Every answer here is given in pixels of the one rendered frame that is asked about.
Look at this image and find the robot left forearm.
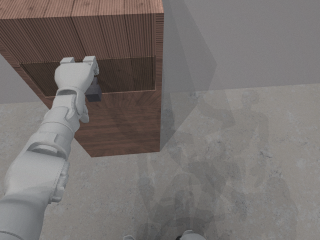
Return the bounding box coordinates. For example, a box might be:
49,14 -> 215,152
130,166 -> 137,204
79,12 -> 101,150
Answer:
3,86 -> 86,195

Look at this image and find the handle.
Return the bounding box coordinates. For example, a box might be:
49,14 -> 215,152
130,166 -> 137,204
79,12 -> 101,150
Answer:
85,77 -> 102,102

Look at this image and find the drawer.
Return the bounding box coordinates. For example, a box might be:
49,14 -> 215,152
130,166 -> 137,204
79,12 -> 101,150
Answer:
19,55 -> 155,97

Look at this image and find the robot left upper arm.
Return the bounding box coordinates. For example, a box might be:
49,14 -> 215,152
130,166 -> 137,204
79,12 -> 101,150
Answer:
0,150 -> 70,240

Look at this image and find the cabinet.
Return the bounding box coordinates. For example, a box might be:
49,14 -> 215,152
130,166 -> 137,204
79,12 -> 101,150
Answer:
0,0 -> 164,158

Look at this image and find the right robot shin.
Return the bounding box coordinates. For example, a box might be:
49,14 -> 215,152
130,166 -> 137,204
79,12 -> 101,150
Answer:
181,230 -> 194,238

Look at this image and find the robot left hand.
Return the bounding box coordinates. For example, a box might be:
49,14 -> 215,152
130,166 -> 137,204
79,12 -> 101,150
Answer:
54,56 -> 99,123

